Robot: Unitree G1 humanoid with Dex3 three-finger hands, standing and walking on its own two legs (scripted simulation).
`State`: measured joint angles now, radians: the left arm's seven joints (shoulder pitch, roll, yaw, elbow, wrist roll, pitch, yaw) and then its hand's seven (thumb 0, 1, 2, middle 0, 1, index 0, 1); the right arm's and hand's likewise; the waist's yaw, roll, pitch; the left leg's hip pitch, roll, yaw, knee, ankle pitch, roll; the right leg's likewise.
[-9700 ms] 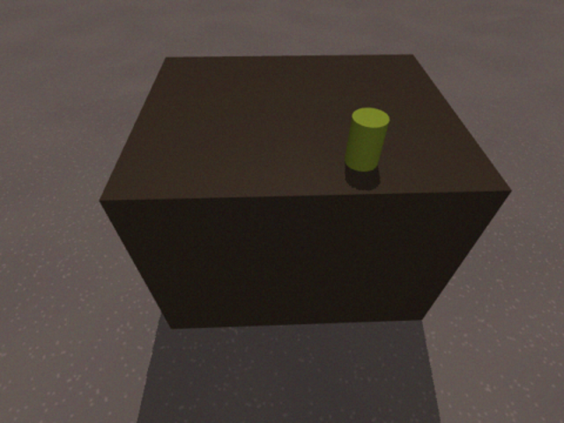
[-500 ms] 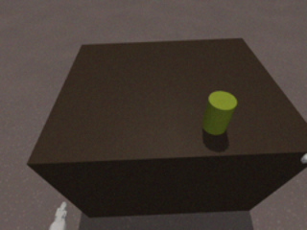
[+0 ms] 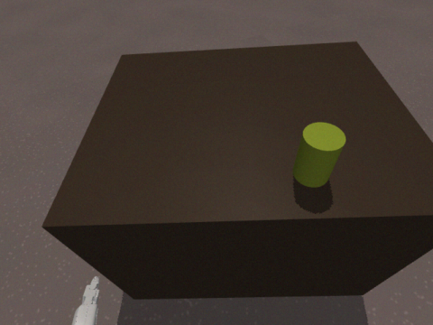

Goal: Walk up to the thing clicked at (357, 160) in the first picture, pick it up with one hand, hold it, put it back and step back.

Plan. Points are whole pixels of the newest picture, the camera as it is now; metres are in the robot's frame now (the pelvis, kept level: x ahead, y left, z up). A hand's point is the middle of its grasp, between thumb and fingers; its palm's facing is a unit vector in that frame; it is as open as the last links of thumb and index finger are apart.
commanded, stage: go down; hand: right
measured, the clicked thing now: (316, 156) +0.49 -0.20 +0.01
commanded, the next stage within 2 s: approach in 1.26 s
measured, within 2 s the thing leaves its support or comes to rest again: neither
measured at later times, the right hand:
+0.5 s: hand out of the picture +0.38 -0.40 +0.15, palm faces +0.23 +0.97 +0.01, open 17.5 cm
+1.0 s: hand out of the picture +0.39 -0.40 +0.16, palm faces +0.25 +0.97 -0.01, open 17.5 cm
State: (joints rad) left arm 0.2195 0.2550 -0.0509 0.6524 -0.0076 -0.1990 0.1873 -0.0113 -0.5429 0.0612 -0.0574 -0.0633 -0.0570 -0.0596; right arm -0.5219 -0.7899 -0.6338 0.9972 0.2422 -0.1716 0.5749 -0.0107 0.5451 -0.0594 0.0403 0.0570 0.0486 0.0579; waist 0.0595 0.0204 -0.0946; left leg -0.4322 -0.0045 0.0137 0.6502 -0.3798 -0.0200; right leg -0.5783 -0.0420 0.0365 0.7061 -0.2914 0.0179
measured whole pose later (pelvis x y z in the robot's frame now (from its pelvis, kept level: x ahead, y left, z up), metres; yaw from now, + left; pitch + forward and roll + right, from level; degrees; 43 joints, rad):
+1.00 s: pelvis +0.00 -0.01 -0.01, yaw +1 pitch +12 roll +3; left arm 0.27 0.26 -0.06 0.53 -0.01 -0.17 0.16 -0.01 -0.54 0.06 -0.05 -0.06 -0.05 -0.06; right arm -0.67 -0.91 -0.66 1.09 0.17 -0.13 0.55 -0.01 0.55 -0.05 0.05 0.05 0.05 0.05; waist 0.10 0.01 -0.12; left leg -0.52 -0.01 0.01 0.71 -0.41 -0.03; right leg -0.68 -0.05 0.04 0.80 -0.33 0.01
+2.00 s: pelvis -0.01 -0.01 -0.04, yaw +3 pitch +18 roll +4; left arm 0.31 0.27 0.02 0.28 0.05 -0.10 0.07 -0.01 -0.53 0.04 -0.06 -0.07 -0.06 -0.06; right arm -0.69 -0.57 -0.55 1.05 0.11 -0.34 0.24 -0.01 0.56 -0.04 0.04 0.05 0.05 0.05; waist 0.18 0.03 -0.13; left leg -0.77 -0.04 -0.01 0.93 -0.47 -0.03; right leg -0.92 -0.07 0.03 0.99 -0.39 0.01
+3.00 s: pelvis -0.01 +0.00 -0.05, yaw +3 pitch +19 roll +3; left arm 0.38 0.25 0.06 0.12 0.04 0.00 -0.04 -0.01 -0.54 0.05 -0.05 -0.06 -0.05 -0.05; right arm -0.74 -0.46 -0.48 1.02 0.04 -0.35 0.06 -0.01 0.49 -0.10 0.50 0.29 0.50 0.29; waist 0.18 0.00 -0.14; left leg -0.82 -0.04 0.00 1.00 -0.51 -0.02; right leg -0.96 -0.07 0.04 1.05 -0.42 0.02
